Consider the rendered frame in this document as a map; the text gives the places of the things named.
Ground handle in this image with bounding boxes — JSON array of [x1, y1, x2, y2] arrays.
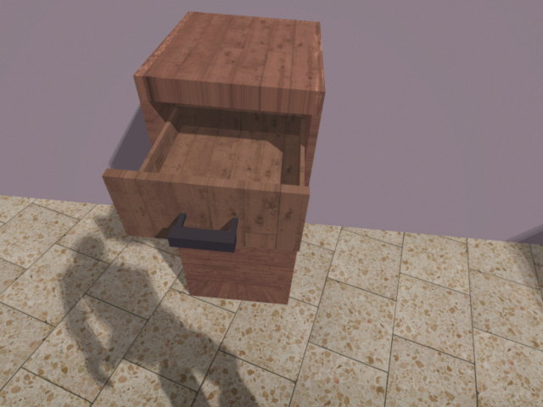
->
[[167, 213, 238, 253]]

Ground drawer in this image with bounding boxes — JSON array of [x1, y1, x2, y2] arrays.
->
[[102, 104, 310, 251]]

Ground cabinet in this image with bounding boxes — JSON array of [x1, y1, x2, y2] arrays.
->
[[133, 11, 325, 304]]

